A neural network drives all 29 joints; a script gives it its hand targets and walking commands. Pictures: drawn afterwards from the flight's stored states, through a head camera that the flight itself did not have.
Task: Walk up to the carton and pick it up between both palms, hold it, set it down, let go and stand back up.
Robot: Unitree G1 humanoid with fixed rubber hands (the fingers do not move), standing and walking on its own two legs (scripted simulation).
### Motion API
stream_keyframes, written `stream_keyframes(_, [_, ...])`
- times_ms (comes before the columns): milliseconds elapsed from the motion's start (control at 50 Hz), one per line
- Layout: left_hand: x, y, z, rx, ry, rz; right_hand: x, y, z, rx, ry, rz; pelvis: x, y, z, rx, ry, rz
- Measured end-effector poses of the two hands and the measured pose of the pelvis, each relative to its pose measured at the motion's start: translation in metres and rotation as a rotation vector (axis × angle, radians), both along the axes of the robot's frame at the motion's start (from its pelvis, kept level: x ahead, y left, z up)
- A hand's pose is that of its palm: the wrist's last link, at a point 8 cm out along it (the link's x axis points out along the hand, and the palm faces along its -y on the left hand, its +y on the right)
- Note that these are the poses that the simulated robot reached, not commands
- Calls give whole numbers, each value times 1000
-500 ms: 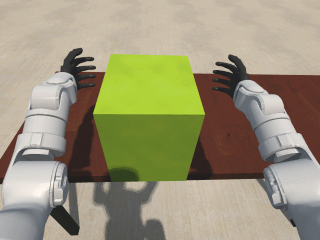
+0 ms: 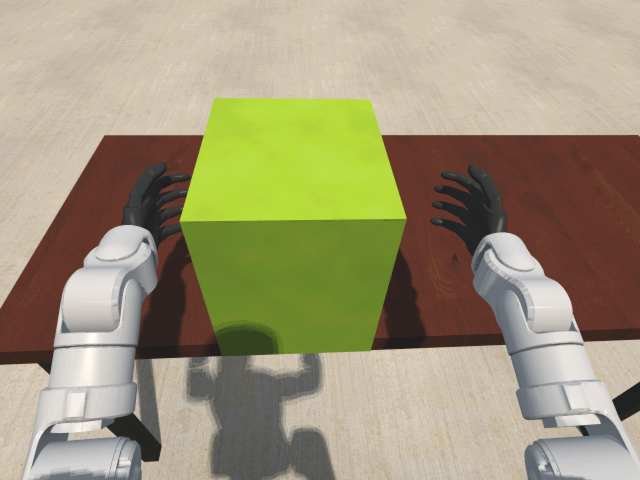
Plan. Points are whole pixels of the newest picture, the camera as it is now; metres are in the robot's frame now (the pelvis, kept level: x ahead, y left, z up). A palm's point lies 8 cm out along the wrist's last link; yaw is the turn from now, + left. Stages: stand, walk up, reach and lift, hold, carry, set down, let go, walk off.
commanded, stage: set down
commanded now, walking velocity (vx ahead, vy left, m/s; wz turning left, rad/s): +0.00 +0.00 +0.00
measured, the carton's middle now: (295, 229) +0.44 +0.03 +0.07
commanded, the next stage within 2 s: let go in 1.96 s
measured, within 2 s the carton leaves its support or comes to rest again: neither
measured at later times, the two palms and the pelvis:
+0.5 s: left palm (139, 332) +0.27 +0.20 +0.09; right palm (496, 337) +0.26 -0.20 +0.08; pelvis +0.02 +0.00 +0.00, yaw -1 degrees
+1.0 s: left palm (139, 400) +0.21 +0.21 +0.02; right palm (488, 380) +0.23 -0.20 +0.03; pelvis +0.05 -0.01 +0.00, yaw +0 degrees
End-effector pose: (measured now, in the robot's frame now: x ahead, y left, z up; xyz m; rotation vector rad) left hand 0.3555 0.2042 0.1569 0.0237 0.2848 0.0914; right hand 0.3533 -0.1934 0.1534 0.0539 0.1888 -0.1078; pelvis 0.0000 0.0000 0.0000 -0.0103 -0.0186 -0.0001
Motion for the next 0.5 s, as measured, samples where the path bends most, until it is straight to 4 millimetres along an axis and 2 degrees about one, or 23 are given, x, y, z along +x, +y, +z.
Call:
stream_keyframes(80, [-3, 7, -17, -18, 43, 26, -9, 1, -25, -5, 80, 7, 4, -1, 0, 6, -18, -5])
stream_keyframes(140, [-14, 13, -28, -22, 41, 43, -19, 11, -38, 8, 92, 32, 7, -1, 1, 7, -23, -10])
stream_keyframes(240, [-46, 18, -33, 0, -10, 47, -43, 24, -31, 36, -14, 53, 15, -1, 2, 5, -39, -8])
stream_keyframes(300, [-61, 18, -45, 2, 9, 44, -54, 17, -35, 16, -19, 22, 17, -2, 2, 7, -53, -4])
stream_keyframes(380, [-74, 12, -64, -3, 63, 29, -68, 0, -55, -13, 53, -30, 17, -2, 1, 11, -56, -2])
stream_keyframes(440, [-81, 4, -69, 0, 62, 17, -82, -8, -67, -8, 85, -43, 17, -2, 2, 12, -49, -11])
stream_keyframes(500, [-89, 1, -70, 11, 41, 9, -98, -7, -74, 18, 81, -36, 18, -3, 2, 13, -42, -22])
